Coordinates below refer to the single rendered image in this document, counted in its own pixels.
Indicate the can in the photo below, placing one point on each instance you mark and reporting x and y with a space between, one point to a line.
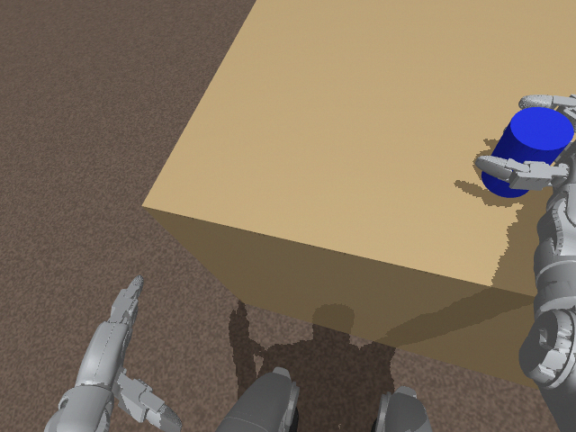
533 134

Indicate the right robot arm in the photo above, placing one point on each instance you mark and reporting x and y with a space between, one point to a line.
548 354

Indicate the right robot hand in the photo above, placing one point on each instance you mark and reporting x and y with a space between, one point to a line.
534 175

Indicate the left robot arm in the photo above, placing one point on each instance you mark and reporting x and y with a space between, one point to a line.
85 408

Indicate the left robot hand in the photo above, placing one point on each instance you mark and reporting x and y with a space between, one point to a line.
102 364

